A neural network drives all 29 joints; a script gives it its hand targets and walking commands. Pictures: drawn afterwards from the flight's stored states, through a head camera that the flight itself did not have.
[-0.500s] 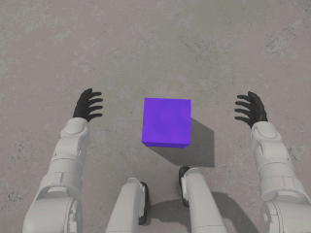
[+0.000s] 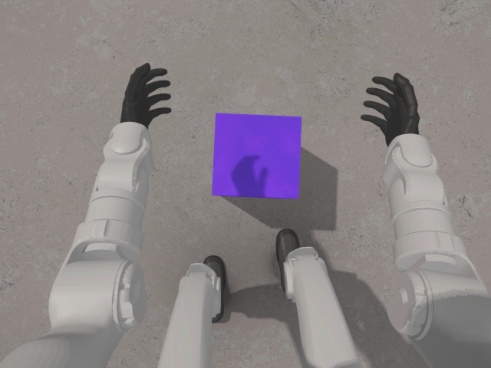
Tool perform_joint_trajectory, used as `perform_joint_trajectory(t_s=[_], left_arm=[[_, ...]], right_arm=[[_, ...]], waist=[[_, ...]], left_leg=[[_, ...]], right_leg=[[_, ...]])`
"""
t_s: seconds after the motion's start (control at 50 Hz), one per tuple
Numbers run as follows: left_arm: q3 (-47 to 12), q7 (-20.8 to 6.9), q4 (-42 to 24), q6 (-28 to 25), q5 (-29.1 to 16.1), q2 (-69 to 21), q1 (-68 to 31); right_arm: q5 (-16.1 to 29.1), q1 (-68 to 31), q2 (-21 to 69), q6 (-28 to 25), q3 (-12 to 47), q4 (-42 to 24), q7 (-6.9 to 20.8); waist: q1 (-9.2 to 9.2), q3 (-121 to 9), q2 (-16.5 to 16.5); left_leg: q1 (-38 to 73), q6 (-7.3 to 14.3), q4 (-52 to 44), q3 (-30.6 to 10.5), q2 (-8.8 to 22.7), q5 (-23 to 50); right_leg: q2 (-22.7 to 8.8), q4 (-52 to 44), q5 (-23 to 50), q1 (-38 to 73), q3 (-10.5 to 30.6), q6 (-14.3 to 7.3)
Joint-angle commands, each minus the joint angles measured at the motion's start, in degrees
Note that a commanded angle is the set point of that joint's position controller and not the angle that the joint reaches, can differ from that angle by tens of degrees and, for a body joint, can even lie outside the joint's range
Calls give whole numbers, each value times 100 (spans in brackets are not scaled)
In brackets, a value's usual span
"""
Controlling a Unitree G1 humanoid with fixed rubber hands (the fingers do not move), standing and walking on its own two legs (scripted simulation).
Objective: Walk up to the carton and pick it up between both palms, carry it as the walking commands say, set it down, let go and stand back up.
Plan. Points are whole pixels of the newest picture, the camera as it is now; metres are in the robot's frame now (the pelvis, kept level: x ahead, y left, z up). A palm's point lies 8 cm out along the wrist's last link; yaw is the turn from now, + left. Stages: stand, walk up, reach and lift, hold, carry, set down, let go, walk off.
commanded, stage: reach and lift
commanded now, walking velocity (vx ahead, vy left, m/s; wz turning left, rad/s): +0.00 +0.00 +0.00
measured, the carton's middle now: (255, 161) +0.46 -0.05 -0.52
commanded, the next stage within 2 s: none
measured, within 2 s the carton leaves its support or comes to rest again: neither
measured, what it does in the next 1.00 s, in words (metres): lowers itself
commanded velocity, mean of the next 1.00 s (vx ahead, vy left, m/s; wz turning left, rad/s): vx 0.00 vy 0.00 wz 0.00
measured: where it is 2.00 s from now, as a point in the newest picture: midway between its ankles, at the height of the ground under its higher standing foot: (251, 286)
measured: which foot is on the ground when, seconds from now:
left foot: down 0.00-1.00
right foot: down 0.00-1.00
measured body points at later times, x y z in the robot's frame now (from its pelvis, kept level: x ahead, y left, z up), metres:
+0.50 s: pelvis -0.02 +0.00 -0.14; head +0.30 -0.02 +0.17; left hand +0.50 +0.14 -0.28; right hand +0.45 -0.25 -0.28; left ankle +0.04 +0.12 -0.61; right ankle +0.10 -0.13 -0.61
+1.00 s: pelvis -0.04 +0.00 -0.24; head +0.31 -0.01 +0.03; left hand +0.50 +0.13 -0.41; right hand +0.45 -0.24 -0.42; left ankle +0.04 +0.12 -0.61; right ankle +0.10 -0.13 -0.61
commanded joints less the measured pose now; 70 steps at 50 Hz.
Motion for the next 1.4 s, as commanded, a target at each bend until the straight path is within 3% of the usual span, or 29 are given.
perform_joint_trajectory(t_s=[0.0, 0.02, 0.04, 0.06, 0.14, 0.16, 0.18, 0.2, 0.22, 0.26, 0.28, 0.32, 0.34, 0.36, 0.42, 0.44, 0.46, 0.48, 0.6, 0.62, 0.66, 0.68, 0.86, 0.96, 0.98, 1.04, 1.22, 1.3, 1.38], left_arm=[[3, -48, -823, -223, -40, 598, -1418], [5, -46, -728, -213, 23, 570, -1478], [-98, -62, -585, -204, -25, 434, -1408], [-115, -106, -491, -197, 7, 390, -1475], [60, -87, -73, -155, 19, 653, -1506], [224, -33, -270, -163, 98, 902, -1593], [66, -71, -12, -152, 91, 698, -1411], [-84, -86, -489, -227, -79, 638, -1446], [7, -57, -105, -202, -78, 722, -1360], [64, 1, -474, -155, -39, 863, -1478], [-47, 11, 5, -109, -107, 833, -1405], [-174, 46, -888, -82, -296, 844, -1640], [-277, 73, -463, -74, -295, 933, -1814], [-162, 107, -868, -50, -365, 1013, -1806], [-461, 141, -453, 53, -560, 891, -2084], [-571, 127, -1147, 91, -571, 942, -2240], [-607, 197, -605, 123, -597, 994, -2294], [-498, 214, -980, 138, -519, 1207, -2438], [-626, 263, -357, 169, -683, 998, -2617], [-459, 280, -349, 114, -597, 1115, -2576], [-580, 337, 209, 135, -645, 1204, -2486], [-736, 316, -155, 102, -812, 1024, -2717], [-782, 412, 133, -109, -916, 1262, -3055], [-1051, 396, 200, -150, -1095, 1197, -3365], [-983, 421, 322, -191, -988, 1284, -3285], [-1209, 427, 298, -222, -1236, 1206, -3504], [-1117, 464, 464, -405, -1137, 1543, -3871], [-1436, 426, 431, -335, -1313, 1260, -3891], [-1460, 384, 349, -336, -1423, 1205, -3807]], right_arm=[[53, -993, -627, -176, -33, -913, -20], [102, -1102, -562, -163, 1, -691, -6], [42, -1113, -534, -161, -42, -646, 8], [116, -1138, -518, -135, 24, -537, -6], [25, -965, -499, -52, -85, -69, -131], [-98, -1195, -649, -61, -192, -393, -200], [-76, -877, -521, -59, -257, -66, -216], [143, -1187, -346, -85, 94, -598, -199], [71, -902, -445, -62, 13, -85, -234], [242, -1254, -468, -11, 61, -631, -291], [234, -1121, -587, -35, 56, -253, -302], [279, -1289, -763, -6, 124, -1077, -393], [374, -1365, -719, 35, 217, -474, -383], [327, -1446, -798, 19, 220, -1083, -423], [434, -1573, -908, 113, 340, -490, -409], [764, -1849, -817, 169, 458, -1323, -415], [576, -1634, -1002, 188, 350, -407, -418], [765, -1938, -1019, 215, 383, -998, -437], [760, -2088, -1120, 179, 371, -339, -428], [755, -2096, -1109, 139, 410, -321, -441], [888, -2068, -1210, 114, 467, 129, -482], [847, -2357, -1260, 53, 394, -110, -478], [1068, -2753, -1368, -162, 641, 306, -545], [1150, -2945, -1435, -245, 714, 625, -579], [1231, -2869, -1443, -275, 670, 771, -583], [1267, -3182, -1568, -365, 758, 868, -615], [1867, -3791, -1438, -507, 1180, 1220, -510], [1984, -3551, -1480, -510, 1237, 1440, -490], [1976, -3415, -1452, -491, 1226, 1504, -510]], waist=[[-166, -6347, -33], [-33, -6048, 47], [-202, -5810, 89], [-67, -5812, 207], [-184, -5759, 97], [-177, -5841, -70], [-273, -5647, 222], [-21, -6263, 65], [-182, -6180, -51], [-5, -6830, 3], [-156, -6255, 39], [-217, -7395, 82], [-58, -6697, 76], [-221, -7316, -133], [-282, -6375, 12], [-55, -7422, 299], [-305, -6860, 166], [-100, -7091, 247], [-259, -6132, 114], [-51, -6275, 70], [-144, -6417, 101], [-239, -6238, 82], [-88, -6084, -102], [-219, -5670, 122], [-99, -5461, 267], [-275, -5879, 115], [131, -5450, 183], [-152, -5630, 396], [-135, -5667, 425]], left_leg=[[1584, -196, -388, 117, -250, 2135], [1246, -212, -360, 174, -261, 1776], [1182, -203, -340, 75, -256, 1573], [885, -221, -63, 214, -259, 1296], [69, -174, 423, 245, -301, 764], [-124, -174, 596, 298, -343, 776], [-297, -218, 762, 306, -321, 777], [-100, -215, 855, 302, -335, 1159], [-438, -210, 1148, 378, -357, 846], [-449, -229, 1282, 439, -403, 927], [-720, -189, 1394, 388, -345, 709], [-75, -200, 1627, 426, -364, 1076], [-702, -224, 1790, 462, -354, 710], [-451, -199, 1866, 444, -355, 865], [-1157, -184, 2136, 455, -310, 322], [-253, -166, 2159, 507, -315, 558], [-895, -186, 2293, 444, -254, 147], [-609, -131, 2426, 486, -256, 165], [-1297, -95, 2819, 403, -182, -283], [-1292, -99, 2949, 444, -202, -197], [-1130, -93, 3129, 375, -172, -87], [-1295, -104, 3225, 373, -171, -64], [-1558, -110, 3829, 299, -141, -32], [-1458, -147, 4053, 248, -92, -39], [-1576, -174, 4122, 300, -80, -215], [-1476, -177, 4301, 234, -47, 79], [-1368, -107, 4626, 129, 60, -79], [-1298, -158, 4744, 212, 59, 163], [-1222, -181, 4764, 219, 35, 120]], right_leg=[[342, 252, 2702, 4297, -286, 7], [327, 310, 2362, 4166, -289, 4], [362, 401, 2075, 3709, -386, 36], [316, 534, 1862, 3678, -217, 6], [322, 1080, 1500, 3318, -237, 68], [358, 1184, 1478, 3315, -263, 129], [364, 1359, 1470, 2988, -221, 92], [372, 1480, 1900, 3341, -186, 90], [387, 1713, 1737, 3165, -192, 101], [439, 1913, 1956, 3501, -174, 90], [416, 2052, 1549, 2876, -229, 119], [433, 2264, 1836, 3191, -325, 132], [394, 2417, 1485, 2582, -350, 99], [441, 2539, 1751, 2985, -433, 139], [351, 2812, 1213, 2275, -421, 88], [390, 2792, 1242, 2662, -385, 110], [357, 3038, 891, 2087, -530, 82], [330, 3079, 867, 2164, -437, 119], [284, 3508, 335, 1343, -503, 110], [275, 3642, 464, 1389, -479, 97], [252, 3940, 673, 1333, -560, 142], [264, 3985, 598, 1199, -554, 126], [211, 4591, 790, 1112, -499, 167], [158, 4790, 630, 515, -535, 176], [160, 4809, 454, 446, -456, 152], [136, 5084, 866, 808, -535, 196], [84, 5424, 488, 166, -385, 209], [103, 5469, 852, 425, -403, 140], [101, 5432, 724, 465, -362, 112]])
